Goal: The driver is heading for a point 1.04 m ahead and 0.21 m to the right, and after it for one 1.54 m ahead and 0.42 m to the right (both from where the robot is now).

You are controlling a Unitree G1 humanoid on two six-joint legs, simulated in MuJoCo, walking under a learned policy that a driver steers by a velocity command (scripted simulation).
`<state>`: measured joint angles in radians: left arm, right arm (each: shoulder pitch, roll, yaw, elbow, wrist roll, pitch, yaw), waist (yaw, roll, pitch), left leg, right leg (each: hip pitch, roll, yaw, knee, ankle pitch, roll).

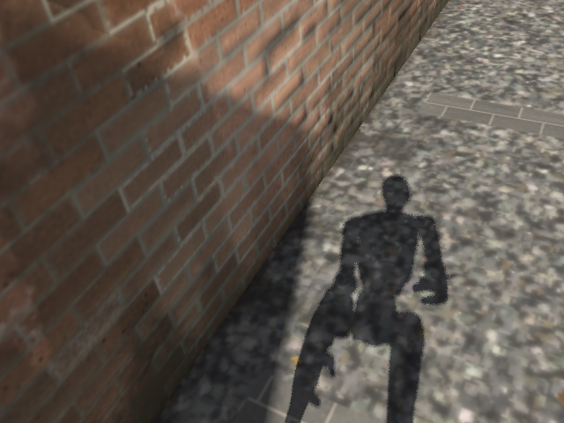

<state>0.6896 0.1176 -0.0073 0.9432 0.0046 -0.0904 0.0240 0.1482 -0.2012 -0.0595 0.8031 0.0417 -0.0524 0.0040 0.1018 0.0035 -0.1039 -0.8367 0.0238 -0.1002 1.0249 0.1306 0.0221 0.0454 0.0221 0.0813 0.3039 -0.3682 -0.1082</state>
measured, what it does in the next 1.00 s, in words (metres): goes down, turning right: left foot 0.22 m lower, then right foot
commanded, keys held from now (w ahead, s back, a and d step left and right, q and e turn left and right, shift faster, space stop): w+shift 0.38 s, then w+e+shift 0.10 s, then e+shift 0.52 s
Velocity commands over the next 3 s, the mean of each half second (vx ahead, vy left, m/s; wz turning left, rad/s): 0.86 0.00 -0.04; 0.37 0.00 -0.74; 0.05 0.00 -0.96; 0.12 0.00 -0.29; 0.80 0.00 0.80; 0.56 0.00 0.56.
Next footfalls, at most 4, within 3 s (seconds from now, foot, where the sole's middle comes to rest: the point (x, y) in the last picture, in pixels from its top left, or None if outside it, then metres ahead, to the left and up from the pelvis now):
0.38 left None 0.49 0.18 -1.00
0.66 right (354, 370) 0.89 0.00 -1.00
0.98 left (311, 303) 1.14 0.15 -1.00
1.42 right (396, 351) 0.96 -0.13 -1.00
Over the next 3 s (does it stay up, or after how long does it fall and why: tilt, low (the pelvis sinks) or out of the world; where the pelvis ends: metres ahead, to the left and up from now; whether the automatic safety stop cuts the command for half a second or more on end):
stays up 1.56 -0.47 -0.25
